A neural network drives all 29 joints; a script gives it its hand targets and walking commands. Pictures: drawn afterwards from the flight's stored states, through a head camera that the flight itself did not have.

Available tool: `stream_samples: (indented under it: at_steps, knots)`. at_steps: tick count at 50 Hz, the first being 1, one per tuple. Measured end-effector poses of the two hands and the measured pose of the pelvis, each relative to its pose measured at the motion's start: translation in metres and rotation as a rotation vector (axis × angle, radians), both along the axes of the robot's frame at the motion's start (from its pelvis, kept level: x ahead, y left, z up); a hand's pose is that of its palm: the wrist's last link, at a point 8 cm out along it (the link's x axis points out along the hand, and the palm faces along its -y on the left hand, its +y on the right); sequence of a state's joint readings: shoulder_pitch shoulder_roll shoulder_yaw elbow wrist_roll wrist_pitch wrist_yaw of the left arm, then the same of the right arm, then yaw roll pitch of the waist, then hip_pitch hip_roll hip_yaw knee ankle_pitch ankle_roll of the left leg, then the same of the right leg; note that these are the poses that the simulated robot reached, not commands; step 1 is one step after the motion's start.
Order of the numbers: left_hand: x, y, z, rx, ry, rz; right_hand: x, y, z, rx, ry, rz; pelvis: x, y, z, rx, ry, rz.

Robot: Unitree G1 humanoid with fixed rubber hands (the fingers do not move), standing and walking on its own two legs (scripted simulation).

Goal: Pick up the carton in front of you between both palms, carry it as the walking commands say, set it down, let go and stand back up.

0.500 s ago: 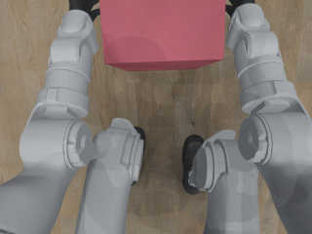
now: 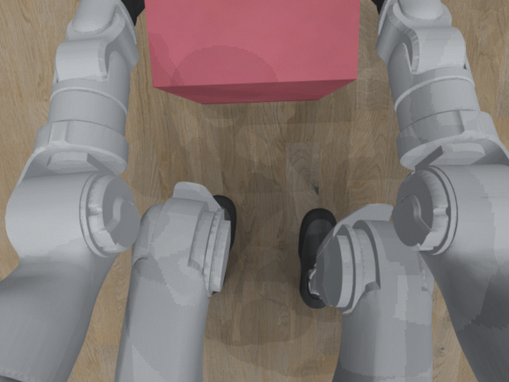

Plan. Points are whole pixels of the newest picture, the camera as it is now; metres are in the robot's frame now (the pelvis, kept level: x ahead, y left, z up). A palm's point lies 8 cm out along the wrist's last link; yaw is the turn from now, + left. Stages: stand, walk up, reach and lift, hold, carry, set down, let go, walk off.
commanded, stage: set down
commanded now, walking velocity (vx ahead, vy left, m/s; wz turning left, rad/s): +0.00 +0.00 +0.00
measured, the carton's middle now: (255, 18) +0.54 +0.06 -0.23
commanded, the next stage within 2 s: let go in 1.62 s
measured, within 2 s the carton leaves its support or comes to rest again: neither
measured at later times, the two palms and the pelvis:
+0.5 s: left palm (111, 14) +0.52 +0.23 -0.18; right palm out of the picture +0.57 -0.14 -0.18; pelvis +0.00 +0.00 +0.00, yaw +0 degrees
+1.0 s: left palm out of the picture +0.53 +0.24 -0.02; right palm out of the picture +0.59 -0.14 -0.02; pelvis +0.01 +0.01 +0.08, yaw +0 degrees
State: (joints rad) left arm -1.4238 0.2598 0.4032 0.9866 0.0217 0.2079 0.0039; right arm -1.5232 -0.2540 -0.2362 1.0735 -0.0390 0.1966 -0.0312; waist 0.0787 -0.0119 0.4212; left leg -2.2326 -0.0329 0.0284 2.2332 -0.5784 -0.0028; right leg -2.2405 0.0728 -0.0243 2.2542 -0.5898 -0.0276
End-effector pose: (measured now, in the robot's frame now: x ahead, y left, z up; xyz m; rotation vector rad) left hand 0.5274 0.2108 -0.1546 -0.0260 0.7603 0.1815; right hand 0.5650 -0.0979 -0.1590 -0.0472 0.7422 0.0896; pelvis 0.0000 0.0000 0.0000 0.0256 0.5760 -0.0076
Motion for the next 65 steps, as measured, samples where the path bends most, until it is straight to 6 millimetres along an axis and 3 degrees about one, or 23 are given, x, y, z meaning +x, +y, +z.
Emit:
stream_samples:
  at_steps: [15, 18, 23, 29, 33, 37, 47, 65]
  knots:
    - [0.001, 0.002, -0.002, -0.017, -0.013, -0.018, 0.003, -0.002, -0.006, 0.01, -0.025, 0.027, -0.002, -0.003, -0.003, 0.008, -0.045, 0.003]
    - [-0.002, 0.003, -0.01, 0.007, -0.004, -0.011, 0.002, -0.004, -0.015, -0.022, -0.02, 0.035, -0.002, -0.003, -0.003, 0.01, -0.055, 0.003]
    - [-0.01, 0.015, -0.026, 0.048, 0.026, 0.057, 0.0, -0.029, -0.026, -0.085, -0.001, -0.038, 0.002, 0.0, -0.001, 0.007, -0.043, 0.005]
    - [0.0, 0.026, -0.017, 0.062, -0.019, 0.076, 0.012, -0.049, -0.012, -0.102, -0.038, -0.069, 0.007, 0.003, -0.003, -0.003, -0.017, 0.002]
    - [0.005, 0.029, 0.001, 0.056, -0.061, 0.081, 0.02, -0.042, 0.007, -0.087, -0.076, -0.064, 0.008, 0.005, -0.001, -0.009, 0.008, 0.006]
    - [0.008, 0.03, 0.031, 0.051, -0.108, 0.083, 0.024, -0.033, 0.035, -0.082, -0.114, -0.057, 0.008, 0.007, 0.011, -0.014, 0.032, 0.014]
    - [0.004, 0.028, 0.113, 0.05, -0.105, 0.086, 0.022, -0.034, 0.117, -0.091, -0.094, -0.076, 0.009, 0.007, 0.07, -0.018, 0.147, 0.021]
    - [0.004, 0.037, 0.215, 0.059, -0.122, 0.088, 0.025, -0.044, 0.216, -0.091, -0.109, -0.064, 0.02, 0.003, 0.159, -0.012, 0.244, 0.013]
